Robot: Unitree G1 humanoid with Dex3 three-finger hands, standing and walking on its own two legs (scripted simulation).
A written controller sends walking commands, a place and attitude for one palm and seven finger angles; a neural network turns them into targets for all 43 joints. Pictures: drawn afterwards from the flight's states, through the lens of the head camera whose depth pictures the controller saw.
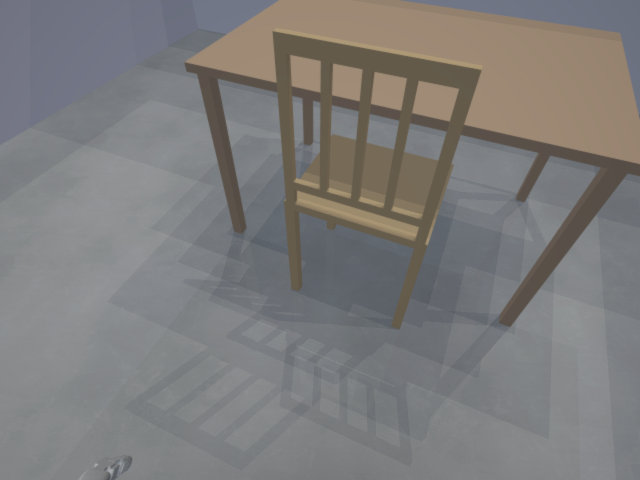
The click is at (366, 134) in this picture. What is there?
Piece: chair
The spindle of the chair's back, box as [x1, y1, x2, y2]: [351, 70, 374, 200]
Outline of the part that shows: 367,70 362,70 351,198 356,200 358,199 360,194 374,72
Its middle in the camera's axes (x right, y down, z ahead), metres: +0.09 -0.22 +0.90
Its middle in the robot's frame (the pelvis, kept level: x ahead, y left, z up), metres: +0.83 -0.05 -0.05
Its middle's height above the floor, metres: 0.72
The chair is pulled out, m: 0.00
